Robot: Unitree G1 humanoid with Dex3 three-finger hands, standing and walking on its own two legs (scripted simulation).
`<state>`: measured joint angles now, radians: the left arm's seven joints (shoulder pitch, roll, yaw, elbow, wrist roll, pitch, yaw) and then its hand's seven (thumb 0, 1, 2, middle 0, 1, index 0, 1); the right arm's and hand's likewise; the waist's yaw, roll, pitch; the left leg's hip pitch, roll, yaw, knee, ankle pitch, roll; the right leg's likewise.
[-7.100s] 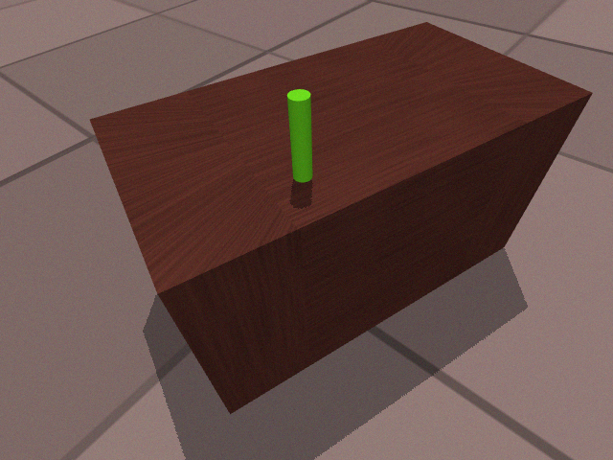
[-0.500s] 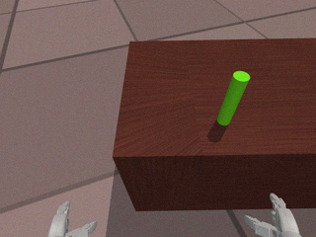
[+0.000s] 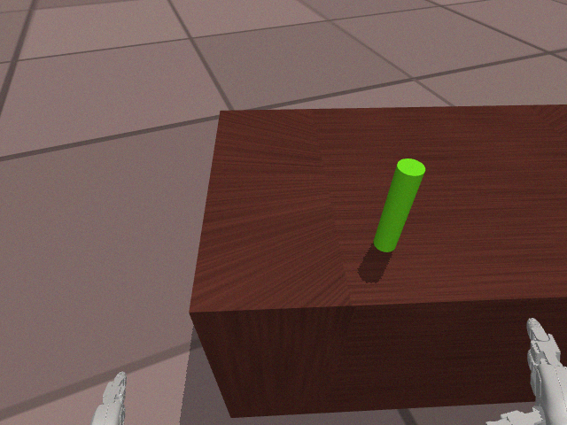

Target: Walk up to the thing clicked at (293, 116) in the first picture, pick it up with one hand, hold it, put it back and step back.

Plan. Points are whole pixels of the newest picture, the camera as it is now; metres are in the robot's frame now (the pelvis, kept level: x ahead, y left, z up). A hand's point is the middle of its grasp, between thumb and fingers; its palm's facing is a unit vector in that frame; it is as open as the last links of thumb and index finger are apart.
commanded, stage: rise first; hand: right
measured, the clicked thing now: (396, 209) +0.48 -0.19 +0.02
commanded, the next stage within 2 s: go down in 0.90 s
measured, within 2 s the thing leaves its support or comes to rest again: neither
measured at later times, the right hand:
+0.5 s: hand (532, 392) +0.16 -0.27 +0.04, palm faces +0.33 +0.86 -0.39, open 17.5 cm
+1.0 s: hand (556, 390) +0.16 -0.28 +0.07, palm faces +0.36 +0.83 -0.42, open 17.5 cm
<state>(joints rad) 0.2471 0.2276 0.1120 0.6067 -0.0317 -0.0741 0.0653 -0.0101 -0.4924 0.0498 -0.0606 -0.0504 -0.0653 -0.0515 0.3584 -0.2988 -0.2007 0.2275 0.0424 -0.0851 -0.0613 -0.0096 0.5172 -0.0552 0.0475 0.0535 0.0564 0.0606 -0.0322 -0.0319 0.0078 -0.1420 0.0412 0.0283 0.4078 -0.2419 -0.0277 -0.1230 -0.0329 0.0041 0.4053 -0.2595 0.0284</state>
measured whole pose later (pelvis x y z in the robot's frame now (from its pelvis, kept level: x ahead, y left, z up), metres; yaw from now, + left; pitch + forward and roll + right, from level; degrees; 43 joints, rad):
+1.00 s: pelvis -0.03 +0.00 +0.00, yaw +0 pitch -4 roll +0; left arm 0.24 0.22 0.16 0.64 -0.02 -0.12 0.05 -0.02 -0.54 0.07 -0.05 -0.05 -0.06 -0.06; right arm 0.41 -0.32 -0.31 -0.01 0.04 -0.24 -0.03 -0.02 0.56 -0.05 0.05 0.05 0.06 0.06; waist -0.05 -0.04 0.06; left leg -0.13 0.04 0.04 0.41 -0.21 -0.02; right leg -0.11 -0.03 0.01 0.40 -0.22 0.03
